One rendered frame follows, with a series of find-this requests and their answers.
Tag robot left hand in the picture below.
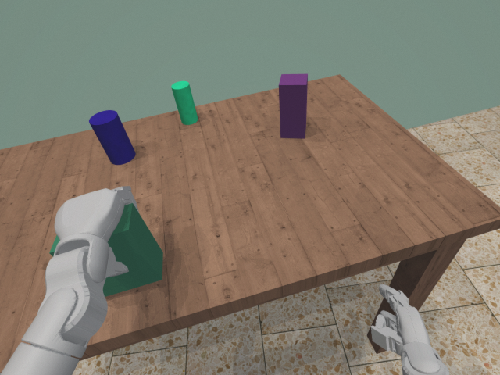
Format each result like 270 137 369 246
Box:
55 186 139 278

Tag sponge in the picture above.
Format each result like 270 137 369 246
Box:
49 203 163 297

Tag table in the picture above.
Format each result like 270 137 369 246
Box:
0 74 500 373

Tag robot right hand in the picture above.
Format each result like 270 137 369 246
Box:
371 284 430 356

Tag robot right forearm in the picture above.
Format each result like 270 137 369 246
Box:
401 342 450 375

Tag robot left forearm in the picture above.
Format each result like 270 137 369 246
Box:
0 234 109 375

